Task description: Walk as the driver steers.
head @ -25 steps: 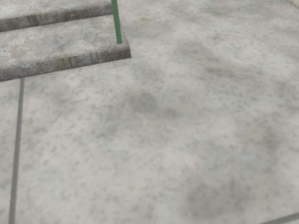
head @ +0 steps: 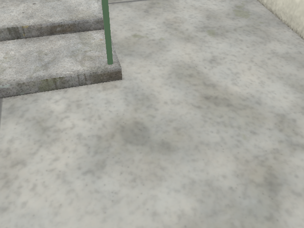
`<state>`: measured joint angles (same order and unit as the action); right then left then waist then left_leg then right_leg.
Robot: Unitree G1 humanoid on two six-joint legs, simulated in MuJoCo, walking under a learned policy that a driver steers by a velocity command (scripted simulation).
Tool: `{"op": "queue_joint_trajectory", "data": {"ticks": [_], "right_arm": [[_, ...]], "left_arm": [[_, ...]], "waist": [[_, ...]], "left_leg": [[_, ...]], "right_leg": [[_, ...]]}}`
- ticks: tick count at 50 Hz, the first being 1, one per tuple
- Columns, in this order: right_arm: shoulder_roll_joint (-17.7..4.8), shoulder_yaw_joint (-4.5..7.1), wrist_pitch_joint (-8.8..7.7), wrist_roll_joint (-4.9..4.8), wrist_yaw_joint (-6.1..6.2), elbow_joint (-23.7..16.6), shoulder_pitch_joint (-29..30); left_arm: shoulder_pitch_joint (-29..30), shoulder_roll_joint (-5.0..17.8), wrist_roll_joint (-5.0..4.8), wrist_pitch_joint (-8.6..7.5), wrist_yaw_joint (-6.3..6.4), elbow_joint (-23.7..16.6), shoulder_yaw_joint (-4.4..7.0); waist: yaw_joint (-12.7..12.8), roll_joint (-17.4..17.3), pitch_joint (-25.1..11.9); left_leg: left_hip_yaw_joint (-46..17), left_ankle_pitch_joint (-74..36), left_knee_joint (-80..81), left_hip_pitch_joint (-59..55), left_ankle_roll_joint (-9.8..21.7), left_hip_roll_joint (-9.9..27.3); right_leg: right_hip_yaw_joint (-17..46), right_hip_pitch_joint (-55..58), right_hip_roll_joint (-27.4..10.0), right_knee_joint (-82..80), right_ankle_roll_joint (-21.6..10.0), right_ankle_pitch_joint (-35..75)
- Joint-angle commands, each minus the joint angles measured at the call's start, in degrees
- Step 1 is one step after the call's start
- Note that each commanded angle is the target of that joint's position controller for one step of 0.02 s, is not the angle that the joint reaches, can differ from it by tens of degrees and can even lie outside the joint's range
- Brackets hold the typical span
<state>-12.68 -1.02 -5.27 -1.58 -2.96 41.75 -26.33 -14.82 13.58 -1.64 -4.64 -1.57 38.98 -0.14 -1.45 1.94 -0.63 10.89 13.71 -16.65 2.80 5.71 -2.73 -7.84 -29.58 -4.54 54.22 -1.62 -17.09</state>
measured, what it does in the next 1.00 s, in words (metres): goes down, turning left: right foot, then left foot 0.18 m lower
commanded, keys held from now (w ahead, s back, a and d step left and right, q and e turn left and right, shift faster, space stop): w+q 0.52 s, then q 0.46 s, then no key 0.02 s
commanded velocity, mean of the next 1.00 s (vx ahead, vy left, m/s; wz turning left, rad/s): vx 0.36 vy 0.00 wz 0.46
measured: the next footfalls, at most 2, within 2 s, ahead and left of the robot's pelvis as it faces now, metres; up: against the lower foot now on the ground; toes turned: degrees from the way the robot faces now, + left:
right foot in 0.18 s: +0.08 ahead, -0.08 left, +0.00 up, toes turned -5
left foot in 0.68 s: +0.48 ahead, +0.08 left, -0.18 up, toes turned +16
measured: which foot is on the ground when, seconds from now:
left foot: down 0.00-0.18, up 0.20-0.66, down 0.68-1.00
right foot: up 0.00-0.16, down 0.18-0.62, up 0.64-1.00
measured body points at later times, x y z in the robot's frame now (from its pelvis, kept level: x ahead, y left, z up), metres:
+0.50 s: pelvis +0.21 -0.02 -0.04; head +0.22 -0.02 +0.41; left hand +0.08 +0.18 -0.17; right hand +0.52 -0.14 -0.08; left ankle +0.45 +0.08 -0.66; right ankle +0.04 -0.08 -0.75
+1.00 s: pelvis +0.42 -0.01 -0.20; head +0.45 +0.01 +0.25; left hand +0.50 +0.29 -0.27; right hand +0.64 -0.21 -0.31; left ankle +0.44 +0.07 -0.92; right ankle +0.58 -0.13 -0.89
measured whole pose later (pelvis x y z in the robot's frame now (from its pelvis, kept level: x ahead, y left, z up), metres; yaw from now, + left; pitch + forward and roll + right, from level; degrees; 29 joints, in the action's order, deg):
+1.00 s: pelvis +0.42 -0.01 -0.20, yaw +30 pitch +4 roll +1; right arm -16.3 3.8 2.1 -1.1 3.2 41.5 -13.6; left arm -3.6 12.0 0.6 -0.5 3.3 33.8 0.9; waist -2.9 0.8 -0.1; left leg -9.0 9.5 -32.2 25.5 5.3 -12.2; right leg 11.6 -35.1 -1.7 47.5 6.9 -13.4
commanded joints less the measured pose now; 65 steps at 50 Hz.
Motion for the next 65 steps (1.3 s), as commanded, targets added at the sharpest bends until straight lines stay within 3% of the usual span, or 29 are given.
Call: {"op": "queue_joint_trajectory", "data": {"ticks": [1,6,9,10,12,13,15,17,19,24,25,26,28,31,33,34,35,36,37,38,39,41,43,48,51,53,55,58,65], "right_arm": [[-8.3,1.98,-0.42,-0.15,-0.01,-5.2,4.6],[-10.8,3.74,2.51,-0.43,-0.55,-3.1,4.6],[-11.0,3.59,1.18,0.11,0.23,-5.5,18.5],[-8.6,3.21,0.15,1.16,0.71,-5.9,23.0],[-8.1,4.41,0.51,0.4,0.58,-5.0,10.0],[-7.8,3.89,1.97,1.47,0.37,-5.2,10.9],[-8.7,3.42,3.35,0.03,-0.06,-3.9,15.7],[-5.3,1.94,1.58,-2.2,-1.06,-6.0,22.1],[-2.5,0.43,0.57,-2.09,-2.47,-10.2,32.9],[-2.4,-0.57,-3.01,0.66,-3.51,-13.1,31.6],[-2.4,0.31,-2.8,-2.99,-4.32,-12.9,30.1],[-3.4,0.73,-2.53,-0.82,-5.5,-9.9,24.2],[-5.2,2.77,-1.28,2.19,-5.62,-6.2,14.7],[-9.6,5.96,1.08,2.9,-3.81,-3.8,5.7],[-8.7,5.58,0.76,3.19,-2.43,6.0,-8.9],[-9.3,4.55,-0.48,5.86,-1.74,6.7,-7.0],[-9.1,4.71,-0.83,7.27,0.45,4.0,-8.1],[-13.6,6.84,0.38,4.63,2.0,0.1,-2.4],[-20.7,8.86,1.74,3.38,4.1,-2.9,11.0],[-14.5,6.46,3.38,2.82,3.5,-5.9,22.9],[-12.8,5.85,3.34,3.52,3.13,-8.0,27.7],[-10.3,5.19,2.43,2.64,2.72,-4.7,18.4],[-12.6,6.04,3.04,0.86,4.46,-2.3,14.3],[-11.3,6.7,7.22,0.02,6.91,-4.2,12.8],[-9.0,6.44,7.84,0.94,6.29,-5.4,12.4],[-5.4,5.58,7.69,0.71,5.89,-5.5,11.0],[-8.2,6.27,5.93,1.4,5.1,-7.3,10.4],[-9.9,7.02,6.98,1.68,4.51,-4.9,12.2],[-5.4,4.98,4.13,0.75,2.2,-5.4,17.3]], "left_arm": [[4.2,3.2,0.36,-0.52,-1.07,-4.1,0.38],[-0.9,4.4,-0.19,1.58,-3.89,-4.5,0.27],[-24.6,5.9,0.51,1.73,-3.51,0.8,2.3],[-31.7,7.2,1.95,0.88,-2.47,3.3,3.07],[-17.6,6.6,-0.5,-1.57,-4.5,-3.7,0.86],[-15.0,7.9,-1.38,-1.67,-4.7,-3.8,1.33],[-13.2,4.0,-2.87,-2.68,-3.55,-1.9,0.81],[-15.1,-1.2,-0.9,-3.75,-1.76,2.8,-0.35],[-9.7,2.5,0.38,-4.8,-0.36,3.2,-0.03],[-17.0,1.6,1.1,-4.01,-1.89,10.8,-1.3],[-14.1,4.1,1.76,-2.35,2.95,10.7,-0.06],[-16.7,6.2,2.55,-2.76,4.81,10.6,-0.17],[-11.8,7.4,2.71,-2.25,5.99,7.3,1.05],[-9.7,5.3,0.57,-0.26,5.0,4.3,1.36],[1.5,4.6,-0.06,0.32,5.06,1.2,1.76],[-0.2,-0.2,2.16,-0.58,4.24,-2.1,1.83],[-7.0,-3.5,1.97,-1.97,3.08,-5.8,0.02],[-10.1,3.1,1.93,-3.72,1.88,-5.9,0.22],[-15.6,7.7,-0.11,-3.08,1.66,-5.3,1.24],[-14.2,10.8,1.82,-1.18,2.92,-2.3,2.92],[-14.9,10.5,0.82,0.8,4.19,-1.6,3.39],[-8.1,10.6,3.28,2.54,5.97,-2.9,4.04],[-0.3,5.8,3.36,2.51,6.34,-5.7,2.85],[11.7,2.5,2.15,3.94,5.09,-9.5,2.49],[11.1,3.8,1.81,2.66,4.09,-9.3,3.29],[6.8,5.7,3.07,1.83,3.3,-7.7,4.33],[3.5,10.7,5.21,2.52,3.34,-7.2,6.34],[7.3,6.3,2.02,3.16,2.95,-7.4,5.39],[2.5,10.3,1.15,3.29,2.49,-4.4,6.79]], "waist": [[0.7,-3.3,-0.2],[1.1,-6.5,3.5],[13.6,-4.1,-0.3],[18.6,3.5,2.4],[3.4,8.9,2.7],[2.1,14.4,1.2],[2.6,2.1,9.4],[4.6,-2.8,12.3],[6.5,-6.1,10.2],[6.6,-3.1,5.7],[1.4,-7.3,19.6],[1.0,-5.5,6.8],[-3.4,-0.2,-2.3],[-7.8,-5.3,-0.8],[-13.4,-12.5,6.7],[-4.7,-18.4,5.6],[-0.8,-17.3,-6.0],[-1.4,-7.7,-19.9],[7.0,-3.4,-23.2],[11.8,15.2,-15.4],[13.8,8.1,-12.0],[7.8,11.4,-10.1],[5.1,2.7,-13.0],[-0.3,-6.8,-8.0],[0.0,-11.8,-5.8],[1.3,-8.7,-6.8],[0.9,17.1,-9.8],[0.4,3.8,-6.2],[2.4,11.3,-1.9]], "left_leg": [[-9.9,-19.9,6.7,1.5,9.7,14.7],[-13.7,-30.1,-1.9,-2.4,9.9,16.8],[-9.1,-39.0,-26.2,20.3,5.1,10.7],[-9.2,0.5,-44.5,32.5,2.3,5.1],[-6.8,18.7,-60.8,43.7,2.0,0.6],[-2.7,18.5,-62.4,46.8,2.0,1.6],[-10.3,16.7,-61.0,50.8,3.5,9.6],[-8.1,10.8,-55.2,58.1,1.4,10.6],[-2.0,-0.2,-47.4,55.4,-2.3,8.4],[1.5,-17.9,-42.1,52.5,2.8,7.7],[-13.9,-43.9,-20.0,36.4,2.9,4.4],[-8.8,-68.4,-19.3,19.6,2.0,-0.2],[-9.4,-69.3,-23.7,5.5,0.0,-4.3],[-9.7,-59.0,-10.0,-1.6,2.2,1.4],[-11.8,-70.3,13.2,-2.4,5.1,8.3],[-10.8,-87.9,-5.4,-11.7,2.5,6.4],[-26.8,-88.8,-22.7,-31.9,13.0,17.2],[-38.4,-75.9,-17.6,-36.0,18.8,22.5],[-47.1,-50.6,-6.8,-28.6,22.8,28.2],[-43.1,-33.7,0.6,-1.1,17.0,22.3],[-48.1,-40.5,0.6,15.2,19.9,27.6],[-42.3,-46.9,-3.7,22.4,18.0,18.5],[-34.4,-39.3,-7.1,19.8,13.7,9.9],[-36.1,-0.7,-5.6,16.5,7.2,4.7],[-38.3,-3.4,-8.5,15.0,6.1,5.3],[-34.7,-0.7,-15.9,20.3,2.0,1.2],[-20.5,25.1,-41.6,36.6,-6.5,-6.6],[-18.9,12.7,-49.7,36.8,-8.8,-1.3],[-9.5,10.8,-19.1,18.4,-4.9,0.1]], "right_leg": [[-3.2,3.3,1.6,4.1,-3.3,1.3],[-1.8,2.5,1.3,0.0,-4.9,-4.2],[0.8,36.6,2.5,-16.5,-3.4,11.2],[4.0,44.7,-0.3,-29.2,-1.2,21.2],[19.0,38.3,-13.2,-28.5,4.0,83.6],[23.0,38.5,-13.9,-35.0,1.5,65.7],[22.0,30.8,-16.6,-37.8,-1.8,39.3],[14.4,34.7,-11.5,-42.6,-1.2,24.2],[6.4,28.7,-4.9,-46.8,-2.0,9.5],[-2.7,35.8,-1.7,-47.7,-1.7,16.3],[-5.8,9.6,0.7,-40.3,4.2,5.0],[-9.8,8.9,1.7,-34.8,5.8,6.8],[-12.0,7.9,3.6,-21.5,7.6,16.1],[-7.4,5.3,3.3,20.2,7.8,11.4],[-6.5,1.2,10.1,57.4,6.5,-37.9],[-3.5,-16.4,9.2,65.5,5.1,-42.2],[9.8,-38.2,6.4,71.5,4.5,-36.6],[15.2,-41.0,4.1,65.3,1.3,-24.8],[21.7,-36.7,0.8,52.7,3.1,-15.3],[17.9,-21.9,-1.1,38.8,5.7,-2.2],[19.3,-13.1,-3.1,32.5,9.2,-1.9],[18.4,-6.5,-2.3,22.2,11.6,-0.5],[18.0,-3.7,-0.4,10.2,10.6,6.2],[16.2,-3.3,4.6,-6.4,8.8,5.1],[14.8,2.8,5.6,-17.8,6.1,2.2],[17.6,17.4,0.3,-29.8,1.4,15.2],[43.2,24.8,-20.4,-33.4,-16.3,36.6],[31.2,19.7,-10.0,-34.5,-9.3,3.0],[25.5,9.9,-6.5,-39.1,-8.4,-9.9]]}}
